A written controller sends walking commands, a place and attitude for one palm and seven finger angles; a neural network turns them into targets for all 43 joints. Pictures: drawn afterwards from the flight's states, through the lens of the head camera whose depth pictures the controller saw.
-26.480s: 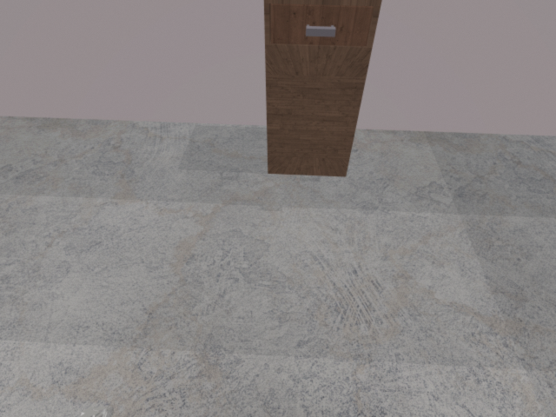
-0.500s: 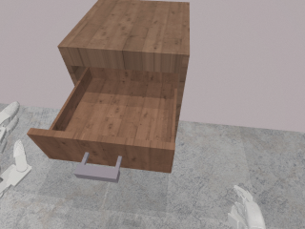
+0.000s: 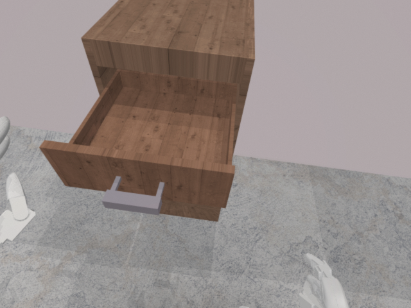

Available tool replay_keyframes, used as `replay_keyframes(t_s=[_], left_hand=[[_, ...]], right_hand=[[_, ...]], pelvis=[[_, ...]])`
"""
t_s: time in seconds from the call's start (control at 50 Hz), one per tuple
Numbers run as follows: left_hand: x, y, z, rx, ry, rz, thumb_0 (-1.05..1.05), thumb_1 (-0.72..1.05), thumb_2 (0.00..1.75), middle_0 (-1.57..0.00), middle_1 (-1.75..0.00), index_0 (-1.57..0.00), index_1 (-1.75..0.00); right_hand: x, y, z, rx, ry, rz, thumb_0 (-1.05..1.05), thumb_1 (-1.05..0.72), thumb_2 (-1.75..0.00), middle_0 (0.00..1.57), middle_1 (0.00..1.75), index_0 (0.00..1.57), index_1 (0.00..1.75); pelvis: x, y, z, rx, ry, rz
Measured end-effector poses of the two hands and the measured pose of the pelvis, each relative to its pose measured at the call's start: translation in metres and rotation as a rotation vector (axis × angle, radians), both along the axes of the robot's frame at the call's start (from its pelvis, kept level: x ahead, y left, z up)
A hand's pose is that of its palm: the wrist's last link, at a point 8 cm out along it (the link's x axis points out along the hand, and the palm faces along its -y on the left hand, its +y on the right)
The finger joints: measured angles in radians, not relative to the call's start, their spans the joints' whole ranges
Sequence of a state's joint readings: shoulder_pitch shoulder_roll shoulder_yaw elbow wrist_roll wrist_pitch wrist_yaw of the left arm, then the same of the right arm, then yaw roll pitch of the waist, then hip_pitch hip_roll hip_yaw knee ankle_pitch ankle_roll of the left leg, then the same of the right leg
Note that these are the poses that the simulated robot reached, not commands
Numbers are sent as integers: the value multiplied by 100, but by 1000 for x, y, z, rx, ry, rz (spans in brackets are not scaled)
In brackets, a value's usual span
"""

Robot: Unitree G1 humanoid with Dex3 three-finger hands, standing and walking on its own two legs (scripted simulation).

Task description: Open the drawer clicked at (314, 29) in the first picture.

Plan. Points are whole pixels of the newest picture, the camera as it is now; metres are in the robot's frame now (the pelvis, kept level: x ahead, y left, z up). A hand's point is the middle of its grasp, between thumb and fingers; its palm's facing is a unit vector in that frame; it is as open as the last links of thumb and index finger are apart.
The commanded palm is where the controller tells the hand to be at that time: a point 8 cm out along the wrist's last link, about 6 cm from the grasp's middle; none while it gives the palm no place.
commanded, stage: step back with the hand held close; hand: left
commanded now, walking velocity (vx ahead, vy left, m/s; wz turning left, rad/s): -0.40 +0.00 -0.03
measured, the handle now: (136, 192) +0.33 +0.16 +0.02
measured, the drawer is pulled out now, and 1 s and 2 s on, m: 0.30 0.30 0.30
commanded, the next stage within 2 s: stop stepping back and stand still in 0.62 s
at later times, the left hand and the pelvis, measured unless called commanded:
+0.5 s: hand (23, 259) +0.15 +0.21 +0.19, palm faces +0.34 -0.84 -0.42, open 7.4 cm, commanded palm +0.07 +0.27 +0.21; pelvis -0.05 -0.01 +0.01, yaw +1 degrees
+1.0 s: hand out of the picture +0.01 +0.18 +0.20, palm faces +0.37 -0.82 -0.44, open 7.4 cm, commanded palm -0.05 +0.23 +0.21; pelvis -0.18 -0.05 +0.02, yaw +0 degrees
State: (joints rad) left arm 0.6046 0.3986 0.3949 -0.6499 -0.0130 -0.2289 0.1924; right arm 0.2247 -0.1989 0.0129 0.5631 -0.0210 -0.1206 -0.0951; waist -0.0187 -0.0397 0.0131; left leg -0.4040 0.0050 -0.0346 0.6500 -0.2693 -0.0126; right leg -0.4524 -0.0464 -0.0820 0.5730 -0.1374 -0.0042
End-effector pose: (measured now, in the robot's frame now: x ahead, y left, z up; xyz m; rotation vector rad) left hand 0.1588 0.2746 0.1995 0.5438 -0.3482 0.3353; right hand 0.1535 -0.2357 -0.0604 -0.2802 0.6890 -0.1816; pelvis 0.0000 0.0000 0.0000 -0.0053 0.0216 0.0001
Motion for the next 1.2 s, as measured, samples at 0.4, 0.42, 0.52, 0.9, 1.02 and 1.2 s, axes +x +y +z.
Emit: replay_keyframes(t_s=[0.4,0.42,0.52,0.9,1.02,1.2], left_hand=[[-33,-11,5,12,-30,-41,1,89,90,-21,-31,-21,-30],[-36,-15,5,0,-25,-53,1,89,90,-21,-31,-21,-30],[-55,-17,5,-29,7,-62,1,89,90,-21,-31,-22,-30],[-163,-56,15,38,-4,-67,1,89,90,-21,-31,-21,-30],[-188,-56,12,-25,24,-15,1,89,90,-21,-31,-22,-30],[-220,-58,7,30,51,1,1,89,90,-21,-31,-22,-30]], right_hand=[[-24,3,-6,56,-8,47,1,-90,-90,20,30,21,30],[-25,3,-5,63,-9,52,1,-90,-90,20,30,21,30],[-39,-1,7,43,25,43,1,-90,-90,20,30,21,30],[-153,-27,-7,108,-2,45,1,-90,-90,20,30,21,30],[-214,-62,0,40,87,-56,1,-90,-90,20,30,21,30],[-248,-85,-1,-2,58,-70,1,-90,-90,20,30,20,30]], pelvis=[[-36,-12,-1,-31,6,-7],[-40,-13,0,-31,5,-3],[-58,-13,10,20,19,19],[-165,-48,2,0,-37,-12],[-179,-54,16,33,-22,-3],[-204,-59,11,18,-46,25]])
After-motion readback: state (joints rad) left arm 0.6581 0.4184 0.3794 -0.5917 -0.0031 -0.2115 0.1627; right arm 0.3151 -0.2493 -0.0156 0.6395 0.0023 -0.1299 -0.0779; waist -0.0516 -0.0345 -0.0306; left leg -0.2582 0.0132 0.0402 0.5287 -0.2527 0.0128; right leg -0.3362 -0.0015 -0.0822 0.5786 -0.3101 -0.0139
